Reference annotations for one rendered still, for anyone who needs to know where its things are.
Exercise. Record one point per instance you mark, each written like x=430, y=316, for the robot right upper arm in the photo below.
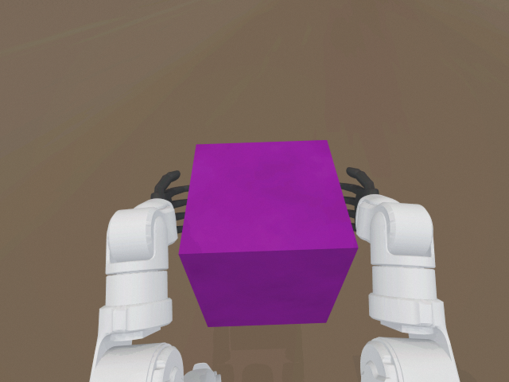
x=394, y=359

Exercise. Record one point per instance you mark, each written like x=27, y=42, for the right robot forearm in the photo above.
x=404, y=294

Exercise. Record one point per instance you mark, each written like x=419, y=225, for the carton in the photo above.
x=266, y=239

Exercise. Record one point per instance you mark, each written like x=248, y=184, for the robot left upper arm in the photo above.
x=157, y=362

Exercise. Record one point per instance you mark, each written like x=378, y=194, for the right robot hand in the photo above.
x=367, y=189

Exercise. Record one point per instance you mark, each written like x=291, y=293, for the left robot forearm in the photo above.
x=137, y=302

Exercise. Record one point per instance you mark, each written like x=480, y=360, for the left robot hand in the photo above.
x=161, y=191

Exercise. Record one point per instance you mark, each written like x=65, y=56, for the left robot shin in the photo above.
x=201, y=365

